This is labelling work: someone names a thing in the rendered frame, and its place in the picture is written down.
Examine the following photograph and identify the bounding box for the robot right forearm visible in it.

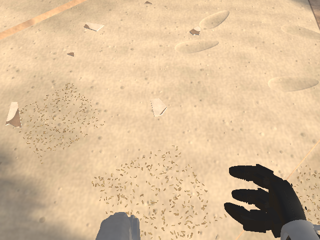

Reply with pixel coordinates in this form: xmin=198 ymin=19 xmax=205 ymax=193
xmin=280 ymin=219 xmax=320 ymax=240

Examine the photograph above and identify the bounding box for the left robot thigh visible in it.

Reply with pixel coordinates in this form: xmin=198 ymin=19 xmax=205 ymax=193
xmin=95 ymin=213 xmax=141 ymax=240

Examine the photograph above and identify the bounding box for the right robot hand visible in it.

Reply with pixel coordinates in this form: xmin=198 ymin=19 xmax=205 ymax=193
xmin=224 ymin=164 xmax=307 ymax=238

